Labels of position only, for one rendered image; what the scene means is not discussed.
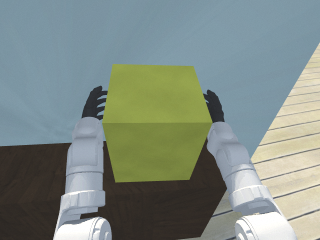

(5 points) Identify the left robot upper arm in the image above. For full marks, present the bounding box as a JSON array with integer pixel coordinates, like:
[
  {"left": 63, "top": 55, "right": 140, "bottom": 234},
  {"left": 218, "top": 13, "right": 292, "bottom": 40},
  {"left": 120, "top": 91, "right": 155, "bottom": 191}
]
[{"left": 54, "top": 216, "right": 112, "bottom": 240}]

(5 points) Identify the right robot hand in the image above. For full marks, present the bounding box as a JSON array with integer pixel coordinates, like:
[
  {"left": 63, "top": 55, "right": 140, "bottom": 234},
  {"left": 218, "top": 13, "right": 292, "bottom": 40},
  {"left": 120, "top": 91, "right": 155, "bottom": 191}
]
[{"left": 203, "top": 89, "right": 225, "bottom": 123}]

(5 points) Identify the left robot forearm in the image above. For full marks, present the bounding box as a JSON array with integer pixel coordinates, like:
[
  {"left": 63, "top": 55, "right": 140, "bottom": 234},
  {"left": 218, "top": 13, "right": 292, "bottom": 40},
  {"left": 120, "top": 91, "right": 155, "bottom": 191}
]
[{"left": 53, "top": 116, "right": 106, "bottom": 240}]

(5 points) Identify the pedestal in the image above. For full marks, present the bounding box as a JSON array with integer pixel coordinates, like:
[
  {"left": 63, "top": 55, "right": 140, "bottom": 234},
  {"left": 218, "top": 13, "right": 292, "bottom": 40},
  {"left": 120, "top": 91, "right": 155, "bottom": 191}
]
[{"left": 0, "top": 137, "right": 227, "bottom": 240}]

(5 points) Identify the left robot hand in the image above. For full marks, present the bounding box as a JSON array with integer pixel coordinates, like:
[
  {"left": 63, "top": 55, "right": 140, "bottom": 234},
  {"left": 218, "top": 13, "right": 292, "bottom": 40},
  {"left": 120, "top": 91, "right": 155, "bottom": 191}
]
[{"left": 81, "top": 86, "right": 108, "bottom": 120}]

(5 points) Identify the right robot forearm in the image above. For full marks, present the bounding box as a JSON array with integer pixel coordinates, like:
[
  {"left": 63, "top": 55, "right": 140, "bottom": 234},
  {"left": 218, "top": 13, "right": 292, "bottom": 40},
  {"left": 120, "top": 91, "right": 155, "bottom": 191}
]
[{"left": 206, "top": 121, "right": 298, "bottom": 240}]

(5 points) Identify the carton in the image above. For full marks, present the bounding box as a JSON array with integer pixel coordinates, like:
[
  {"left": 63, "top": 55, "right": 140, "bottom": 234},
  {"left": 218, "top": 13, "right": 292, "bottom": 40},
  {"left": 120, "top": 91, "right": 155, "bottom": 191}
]
[{"left": 102, "top": 64, "right": 213, "bottom": 183}]

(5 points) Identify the right robot upper arm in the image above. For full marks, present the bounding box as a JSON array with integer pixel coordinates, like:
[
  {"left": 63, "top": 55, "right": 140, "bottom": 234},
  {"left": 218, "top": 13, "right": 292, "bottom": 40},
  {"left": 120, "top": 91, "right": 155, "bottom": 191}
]
[{"left": 235, "top": 211, "right": 297, "bottom": 240}]

